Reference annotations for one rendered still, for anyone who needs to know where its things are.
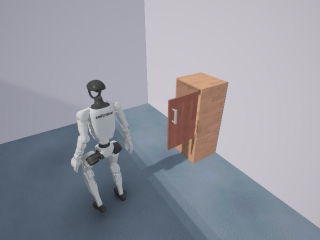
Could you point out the right robot hand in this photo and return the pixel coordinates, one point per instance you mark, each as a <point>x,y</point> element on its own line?
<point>128,145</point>

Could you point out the handle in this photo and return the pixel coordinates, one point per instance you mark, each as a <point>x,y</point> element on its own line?
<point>175,116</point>

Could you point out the cupboard door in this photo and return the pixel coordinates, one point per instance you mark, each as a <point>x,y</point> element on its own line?
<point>184,130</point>

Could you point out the left robot forearm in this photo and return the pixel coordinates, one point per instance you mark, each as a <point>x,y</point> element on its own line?
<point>79,150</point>

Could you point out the left robot foot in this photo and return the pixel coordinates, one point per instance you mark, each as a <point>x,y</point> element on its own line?
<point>102,208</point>

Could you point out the left robot hand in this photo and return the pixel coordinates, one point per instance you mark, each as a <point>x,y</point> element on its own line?
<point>75,164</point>

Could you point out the right robot forearm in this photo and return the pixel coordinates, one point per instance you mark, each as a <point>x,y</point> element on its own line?
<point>126,134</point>

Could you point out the robot left upper arm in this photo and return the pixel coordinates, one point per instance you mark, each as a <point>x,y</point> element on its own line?
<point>82,116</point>

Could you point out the robot right shin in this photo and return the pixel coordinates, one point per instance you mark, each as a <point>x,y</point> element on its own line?
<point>118,180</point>

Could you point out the robot right upper arm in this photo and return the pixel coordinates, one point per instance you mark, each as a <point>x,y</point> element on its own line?
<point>120,115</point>

